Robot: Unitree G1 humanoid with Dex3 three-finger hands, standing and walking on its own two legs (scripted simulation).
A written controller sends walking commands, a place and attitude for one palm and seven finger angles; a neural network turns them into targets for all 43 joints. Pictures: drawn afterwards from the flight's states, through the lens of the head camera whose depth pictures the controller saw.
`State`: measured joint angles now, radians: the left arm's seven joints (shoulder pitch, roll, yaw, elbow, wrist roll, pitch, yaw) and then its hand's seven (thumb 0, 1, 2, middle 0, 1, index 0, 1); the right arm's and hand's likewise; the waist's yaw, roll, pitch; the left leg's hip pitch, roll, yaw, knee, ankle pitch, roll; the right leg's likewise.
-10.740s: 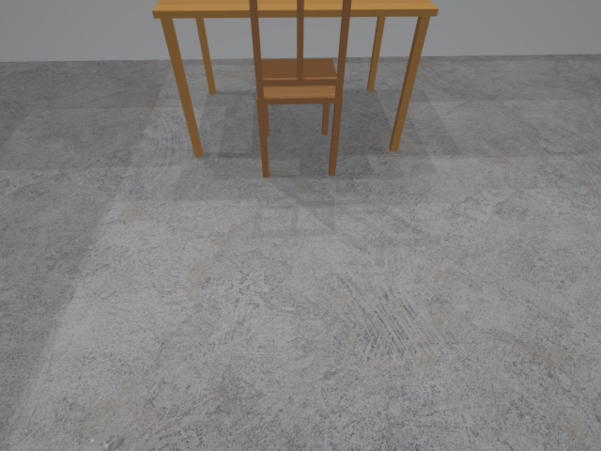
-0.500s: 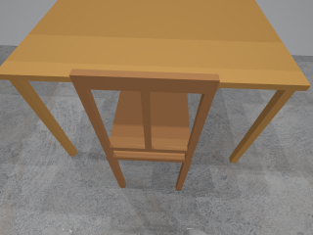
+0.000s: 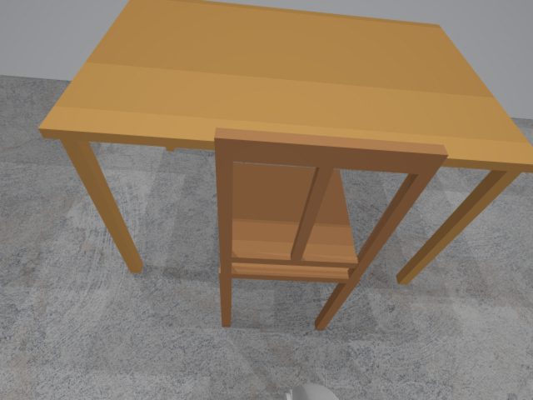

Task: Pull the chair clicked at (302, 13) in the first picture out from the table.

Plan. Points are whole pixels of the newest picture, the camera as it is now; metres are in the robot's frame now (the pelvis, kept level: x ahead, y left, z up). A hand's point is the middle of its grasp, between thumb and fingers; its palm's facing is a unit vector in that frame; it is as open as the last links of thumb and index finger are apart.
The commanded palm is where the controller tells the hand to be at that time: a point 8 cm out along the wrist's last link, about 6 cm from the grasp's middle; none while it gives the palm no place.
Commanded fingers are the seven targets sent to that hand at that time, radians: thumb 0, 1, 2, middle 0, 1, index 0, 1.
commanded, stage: come to a stop and stand still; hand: left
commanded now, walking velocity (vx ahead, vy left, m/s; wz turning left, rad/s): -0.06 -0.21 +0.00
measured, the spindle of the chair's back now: (308, 218) +0.47 -0.08 -0.07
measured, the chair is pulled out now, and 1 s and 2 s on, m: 0.00 0.00 0.00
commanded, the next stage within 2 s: look again from close up in 0.86 s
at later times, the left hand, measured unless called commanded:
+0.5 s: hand out of the picture +0.09 +0.13 -0.17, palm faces -0.04 -0.98 -0.21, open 7.3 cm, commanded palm none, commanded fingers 0.00 0.90 0.90 -0.20 -0.30 -0.20 -0.30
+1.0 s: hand out of the picture +0.00 +0.11 -0.17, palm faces +0.01 -0.98 -0.19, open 7.4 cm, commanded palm none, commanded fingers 0.00 0.90 0.90 -0.20 -0.30 -0.20 -0.30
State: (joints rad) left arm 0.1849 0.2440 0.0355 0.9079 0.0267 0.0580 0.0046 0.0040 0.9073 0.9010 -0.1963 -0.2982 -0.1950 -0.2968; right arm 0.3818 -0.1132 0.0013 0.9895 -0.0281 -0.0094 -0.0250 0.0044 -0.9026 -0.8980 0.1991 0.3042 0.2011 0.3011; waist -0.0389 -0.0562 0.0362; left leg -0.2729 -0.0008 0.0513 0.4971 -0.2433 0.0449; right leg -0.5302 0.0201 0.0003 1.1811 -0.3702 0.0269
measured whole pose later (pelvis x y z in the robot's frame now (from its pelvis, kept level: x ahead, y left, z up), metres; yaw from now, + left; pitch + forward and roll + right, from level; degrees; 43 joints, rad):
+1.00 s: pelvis +0.01 -0.05 +0.00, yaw +0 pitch -2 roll +0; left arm 0.32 0.14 -0.02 1.08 0.01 -0.01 0.03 0.00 0.91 0.90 -0.20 -0.30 -0.20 -0.30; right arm 0.25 -0.16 -0.02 1.11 -0.01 -0.01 -0.02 0.01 -0.92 -0.90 0.20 0.30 0.20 0.30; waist 0.00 0.01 0.05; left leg -0.18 0.04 0.01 0.43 -0.22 -0.03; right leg -0.17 -0.02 -0.04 0.46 -0.26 0.00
